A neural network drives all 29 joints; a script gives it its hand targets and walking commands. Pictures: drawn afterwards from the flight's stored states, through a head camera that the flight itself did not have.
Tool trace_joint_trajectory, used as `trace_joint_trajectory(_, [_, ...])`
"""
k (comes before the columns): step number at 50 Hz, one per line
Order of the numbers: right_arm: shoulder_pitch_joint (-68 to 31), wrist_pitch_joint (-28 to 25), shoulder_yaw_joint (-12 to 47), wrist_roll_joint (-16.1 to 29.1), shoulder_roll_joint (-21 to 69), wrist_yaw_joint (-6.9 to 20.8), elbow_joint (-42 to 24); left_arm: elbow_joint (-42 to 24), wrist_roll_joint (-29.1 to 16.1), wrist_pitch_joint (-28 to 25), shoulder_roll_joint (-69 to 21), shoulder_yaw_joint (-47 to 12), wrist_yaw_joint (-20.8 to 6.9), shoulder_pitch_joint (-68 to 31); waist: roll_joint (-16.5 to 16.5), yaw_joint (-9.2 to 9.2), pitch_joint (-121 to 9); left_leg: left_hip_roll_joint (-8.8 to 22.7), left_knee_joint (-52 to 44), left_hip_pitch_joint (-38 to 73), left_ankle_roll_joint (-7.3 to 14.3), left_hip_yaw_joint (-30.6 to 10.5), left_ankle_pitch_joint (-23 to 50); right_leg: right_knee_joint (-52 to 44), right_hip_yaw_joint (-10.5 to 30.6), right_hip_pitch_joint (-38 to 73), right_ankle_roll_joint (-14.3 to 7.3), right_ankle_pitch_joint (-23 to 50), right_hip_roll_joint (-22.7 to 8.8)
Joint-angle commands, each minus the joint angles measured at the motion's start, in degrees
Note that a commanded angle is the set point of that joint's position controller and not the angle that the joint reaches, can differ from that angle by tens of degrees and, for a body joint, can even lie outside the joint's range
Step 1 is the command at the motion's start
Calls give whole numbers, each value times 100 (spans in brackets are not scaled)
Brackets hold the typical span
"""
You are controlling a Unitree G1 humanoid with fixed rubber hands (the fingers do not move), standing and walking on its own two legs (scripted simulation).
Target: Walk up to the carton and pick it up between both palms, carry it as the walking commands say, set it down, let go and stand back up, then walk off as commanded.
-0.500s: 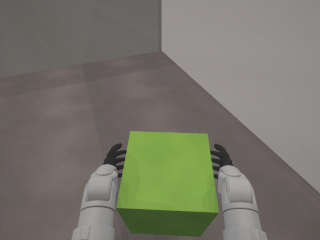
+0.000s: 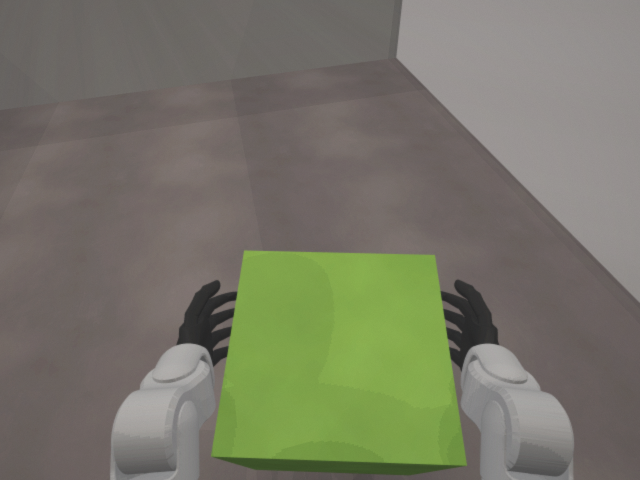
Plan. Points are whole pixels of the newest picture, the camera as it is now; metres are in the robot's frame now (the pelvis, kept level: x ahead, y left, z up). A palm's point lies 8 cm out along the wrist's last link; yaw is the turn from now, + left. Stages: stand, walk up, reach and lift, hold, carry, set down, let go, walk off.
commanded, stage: carry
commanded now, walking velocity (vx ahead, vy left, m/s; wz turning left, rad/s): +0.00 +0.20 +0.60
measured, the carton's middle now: (335, 374) +0.25 +0.00 +0.02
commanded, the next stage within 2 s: none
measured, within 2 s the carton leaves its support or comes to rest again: neither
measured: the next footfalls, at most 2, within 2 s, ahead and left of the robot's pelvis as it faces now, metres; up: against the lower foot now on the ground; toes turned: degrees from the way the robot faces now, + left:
left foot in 0.32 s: +0.02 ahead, +0.25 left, +0.00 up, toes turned +19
right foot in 0.58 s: +0.01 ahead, +0.08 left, +0.00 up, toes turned +10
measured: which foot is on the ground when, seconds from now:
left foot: down 0.00-0.00, up 0.02-0.30, down 0.32-0.60, up 0.62-0.92, down 0.94-1.00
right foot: down 0.00-0.32, up 0.34-0.56, down 0.58-0.92, up 0.94-1.00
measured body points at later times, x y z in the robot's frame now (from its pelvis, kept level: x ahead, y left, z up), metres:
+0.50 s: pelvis -0.06 +0.13 +0.00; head -0.06 +0.13 +0.45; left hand +0.13 +0.35 +0.08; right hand +0.22 +0.06 +0.08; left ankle -0.02 +0.24 -0.72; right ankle -0.04 +0.02 -0.67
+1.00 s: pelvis -0.15 +0.26 +0.00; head -0.16 +0.26 +0.45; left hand -0.05 +0.53 +0.08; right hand +0.14 +0.29 +0.09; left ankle -0.20 +0.39 -0.72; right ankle -0.06 +0.11 -0.68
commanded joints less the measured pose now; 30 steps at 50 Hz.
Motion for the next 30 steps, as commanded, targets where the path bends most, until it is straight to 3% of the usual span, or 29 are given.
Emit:
trace_joint_trajectory(1, [-1923,124,3635,1649,4413,508,-744,-485,-1486,78,-4332,-3431,-524,-1935,-2043,95,-1480,443,1343,-1571,-487,-87,-906,-2011,2520,2905,-803,2468,-2703])
trace_joint_trajectory(2, [-2387,170,3750,1713,4263,508,-1041,-492,-1467,82,-4316,-3360,-485,-1861,-2444,42,-1136,656,2903,-2105,-616,102,-1973,-1876,3012,2306,-1481,4005,-3592])
trace_joint_trajectory(3, [-2480,199,3708,1800,4291,512,-979,-638,-1467,94,-4300,-3337,-461,-1979,-1264,-6,-945,1019,3371,-1755,-642,-379,-1616,-1722,2448,1765,-1347,3776,-3142])
trace_joint_trajectory(4, [-2466,229,3709,1852,4321,525,-885,-678,-1430,104,-4234,-3287,-456,-2074,-837,-23,-845,1118,3402,-1526,-678,-404,-1136,-1777,1863,1422,-1089,3000,-2775])
trace_joint_trajectory(5, [-2327,248,3658,1840,4371,537,-804,-735,-1398,115,-4216,-3292,-440,-2094,-769,-47,-730,1217,3157,-1274,-749,-352,-705,-1753,1280,1227,-786,2407,-2426])
trace_joint_trajectory(6, [-2173,247,3637,1822,4428,541,-780,-822,-1390,125,-4207,-3327,-428,-2089,-927,-67,-587,1149,2663,-1017,-818,-121,-534,-1687,731,1068,-527,2298,-2127])
trace_joint_trajectory(8, [-2048,272,3619,1799,4388,495,-777,-888,-1367,154,-4000,-3306,-407,-2001,-1268,-62,-485,935,1862,-485,-908,310,-641,-1598,191,816,-291,2572,-1942])
trace_joint_trajectory(12, [-1744,412,3478,1670,4106,403,-602,-708,-1334,300,-3669,-3281,-359,-1669,-1826,2,-599,828,269,52,-854,746,-760,-1357,-100,1076,-218,2857,-2102])
trace_joint_trajectory(14, [-1603,461,3395,1624,4057,410,-448,-655,-1328,340,-3612,-3315,-338,-1658,-1665,-76,-738,676,-889,588,-769,1067,-80,-854,-419,1152,32,2665,-2005])
trace_joint_trajectory(15, [-1489,461,3336,1610,4002,425,-339,-639,-1310,345,-3603,-3325,-348,-1647,-992,-98,-1027,592,-1239,1361,-716,945,39,-31,-596,833,223,2204,-1725])
trace_joint_trajectory(16, [-1350,462,3239,1570,3980,447,-200,-611,-1299,365,-3501,-3323,-357,-1725,23,-196,-1091,1113,-1468,2065,-506,164,988,971,-629,-141,408,660,-1446])
trace_joint_trajectory(17, [-1353,428,3162,1493,3927,407,-152,-663,-1390,412,-3563,-3443,-388,-1756,1881,-254,-1055,2559,-1457,2495,159,-2102,3209,2193,-849,-1793,764,-2092,-562])
trace_joint_trajectory(18, [-1459,363,3187,1580,4070,446,-343,-663,-1498,361,-3833,-3576,-423,-1879,1516,-197,-1140,2527,-1261,2429,510,-1840,4077,2982,-144,-1804,639,-2265,-543])
trace_joint_trajectory(20, [-1822,230,3322,1592,4470,494,-482,-738,-1728,286,-4309,-3851,-542,-2251,782,-161,-1090,2125,-1222,1668,492,-1139,2872,3271,89,-1475,544,-1527,-581])
trace_joint_trajectory(22, [-1874,126,3427,1623,4738,568,-469,-814,-1762,165,-4539,-3916,-583,-2374,585,-136,-1065,1816,-1334,1198,460,-834,1701,2806,23,-1146,394,-704,-564])
trace_joint_trajectory(23, [-1844,88,3489,1645,4784,588,-505,-836,-1748,119,-4597,-3911,-584,-2323,602,-136,-1085,1766,-1402,1119,481,-926,1359,2441,-10,-974,327,-626,-488])
trace_joint_trajectory(26, [-1719,48,3672,1722,4740,607,-658,-844,-1630,47,-4507,-3793,-560,-2002,631,-139,-1185,1831,-1637,857,547,-1303,927,1173,-58,-212,127,-508,-207])
trace_joint_trajectory(28, [-1655,64,3764,1749,4635,600,-694,-737,-1519,48,-4377,-3681,-557,-1784,450,-76,-1150,1685,-1605,394,314,-1245,666,-147,-146,715,-5,-46,-100])
trace_joint_trajectory(29, [-1716,78,3824,1788,4581,591,-739,-678,-1462,52,-4311,-3607,-570,-1651,118,38,-1197,1404,-1239,-282,-30,-962,140,-1266,33,1719,-108,314,-384])
trace_joint_trajectory(30, [-1747,110,3888,1785,4555,587,-773,-649,-1442,59,-4186,-3532,-583,-1655,-1376,64,-1144,807,-68,-1330,-343,-313,-633,-2198,1628,2371,-450,-250,-1826])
